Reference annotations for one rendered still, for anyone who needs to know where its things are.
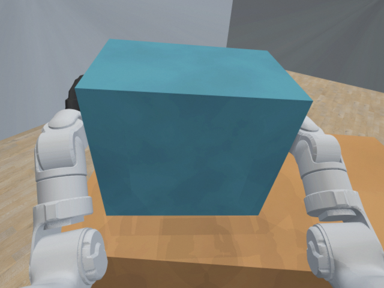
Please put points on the robot left upper arm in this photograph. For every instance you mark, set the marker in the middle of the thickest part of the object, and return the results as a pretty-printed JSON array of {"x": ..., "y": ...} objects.
[{"x": 72, "y": 259}]

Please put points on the left robot forearm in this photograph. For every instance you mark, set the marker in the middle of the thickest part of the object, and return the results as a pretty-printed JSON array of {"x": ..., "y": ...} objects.
[{"x": 60, "y": 173}]

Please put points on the robot right upper arm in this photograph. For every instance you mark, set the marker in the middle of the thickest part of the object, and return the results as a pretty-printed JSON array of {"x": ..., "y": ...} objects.
[{"x": 347, "y": 255}]

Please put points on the pedestal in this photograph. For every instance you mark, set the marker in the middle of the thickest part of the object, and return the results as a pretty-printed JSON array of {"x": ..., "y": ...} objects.
[{"x": 268, "y": 250}]

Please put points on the right robot forearm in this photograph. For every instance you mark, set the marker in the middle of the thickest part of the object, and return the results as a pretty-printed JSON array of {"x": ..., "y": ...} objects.
[{"x": 329, "y": 194}]

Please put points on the carton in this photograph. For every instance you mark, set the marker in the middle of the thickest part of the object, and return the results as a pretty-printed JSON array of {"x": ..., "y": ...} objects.
[{"x": 178, "y": 129}]

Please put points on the robot left hand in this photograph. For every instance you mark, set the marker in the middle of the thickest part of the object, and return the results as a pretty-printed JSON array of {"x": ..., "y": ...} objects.
[{"x": 71, "y": 102}]

